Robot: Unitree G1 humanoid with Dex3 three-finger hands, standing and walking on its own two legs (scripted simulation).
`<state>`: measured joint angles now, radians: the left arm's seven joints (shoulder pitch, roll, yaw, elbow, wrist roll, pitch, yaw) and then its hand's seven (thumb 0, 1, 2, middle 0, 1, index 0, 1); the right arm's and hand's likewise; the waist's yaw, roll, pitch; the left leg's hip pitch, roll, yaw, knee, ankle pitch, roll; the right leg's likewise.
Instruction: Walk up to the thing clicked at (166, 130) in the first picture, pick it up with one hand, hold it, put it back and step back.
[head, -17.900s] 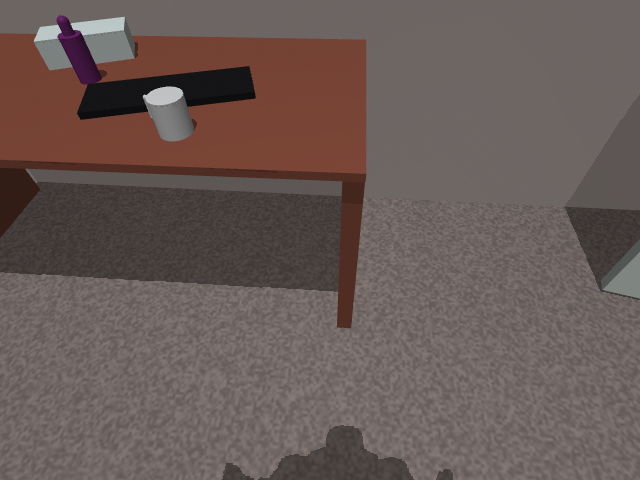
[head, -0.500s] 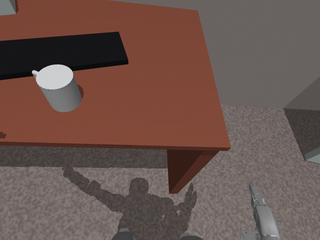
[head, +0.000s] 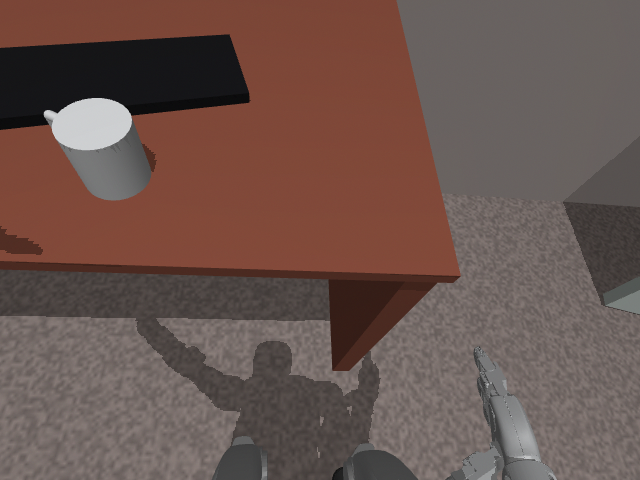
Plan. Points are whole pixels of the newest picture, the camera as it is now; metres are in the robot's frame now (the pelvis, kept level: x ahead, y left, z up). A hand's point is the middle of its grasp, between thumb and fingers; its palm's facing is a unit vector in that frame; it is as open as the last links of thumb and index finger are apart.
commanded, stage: close in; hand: left
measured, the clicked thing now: (94, 146) +0.51 +0.28 +0.06
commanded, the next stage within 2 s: rest palm in 0.86 s
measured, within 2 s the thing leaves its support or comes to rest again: neither
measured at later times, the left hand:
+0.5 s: hand (60, 148) +0.48 +0.30 +0.08, palm faces +0.31 -0.95 +0.04, open 17.6 cm
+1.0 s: hand (103, 138) +0.50 +0.26 +0.08, palm faces +0.30 -0.95 +0.03, open 17.7 cm
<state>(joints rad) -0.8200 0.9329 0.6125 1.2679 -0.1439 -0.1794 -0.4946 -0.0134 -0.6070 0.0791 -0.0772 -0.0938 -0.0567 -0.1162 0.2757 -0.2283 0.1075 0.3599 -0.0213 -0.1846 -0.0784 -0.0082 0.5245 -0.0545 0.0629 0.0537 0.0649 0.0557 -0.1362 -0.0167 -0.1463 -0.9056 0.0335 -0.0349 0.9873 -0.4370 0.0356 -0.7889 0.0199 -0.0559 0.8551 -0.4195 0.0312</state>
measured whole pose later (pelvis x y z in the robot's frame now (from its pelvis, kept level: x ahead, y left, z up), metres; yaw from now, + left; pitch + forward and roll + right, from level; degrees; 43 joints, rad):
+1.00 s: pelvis -0.01 -0.01 -0.01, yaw -1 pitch +21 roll -4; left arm -0.87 0.65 0.52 1.15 -0.09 -0.28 -0.12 -0.02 -0.61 0.01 -0.04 -0.04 -0.07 -0.03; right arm 0.34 -0.23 0.02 0.13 -0.03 -0.02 0.02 -0.01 0.51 -0.06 0.06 0.05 0.06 0.06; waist -0.19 0.01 -0.15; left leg -0.97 0.05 -0.02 1.06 -0.46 0.02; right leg -0.88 0.04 -0.03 0.96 -0.45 0.01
